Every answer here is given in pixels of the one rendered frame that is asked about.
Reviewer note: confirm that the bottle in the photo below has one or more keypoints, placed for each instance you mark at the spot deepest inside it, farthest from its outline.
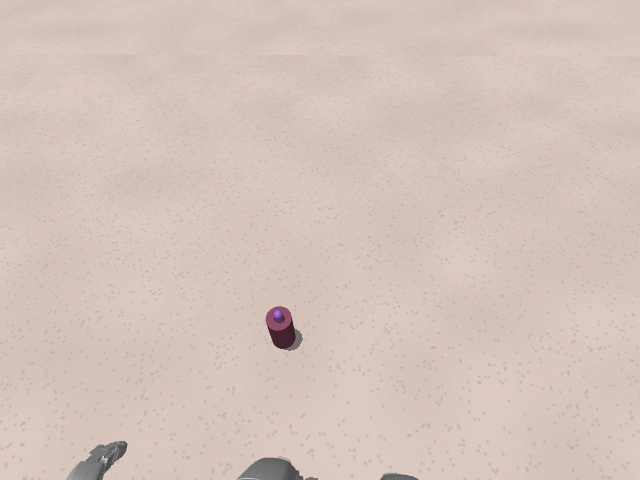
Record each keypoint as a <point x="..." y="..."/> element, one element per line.
<point x="280" y="326"/>

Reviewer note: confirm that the left robot hand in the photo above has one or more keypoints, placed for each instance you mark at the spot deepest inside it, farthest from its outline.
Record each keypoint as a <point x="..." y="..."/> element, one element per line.
<point x="98" y="461"/>

